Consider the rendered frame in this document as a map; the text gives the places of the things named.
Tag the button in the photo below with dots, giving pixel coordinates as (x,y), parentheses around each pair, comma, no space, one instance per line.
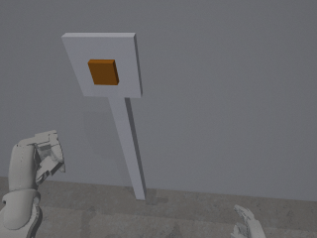
(103,71)

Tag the robot right hand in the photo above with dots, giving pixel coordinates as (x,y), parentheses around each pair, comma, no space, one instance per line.
(253,228)

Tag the panel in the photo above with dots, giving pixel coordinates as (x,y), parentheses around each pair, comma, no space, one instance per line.
(123,48)

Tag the left robot forearm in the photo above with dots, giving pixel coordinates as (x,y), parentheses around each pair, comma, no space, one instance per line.
(21,217)

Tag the robot left hand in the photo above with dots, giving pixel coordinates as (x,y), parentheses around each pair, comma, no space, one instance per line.
(25,160)

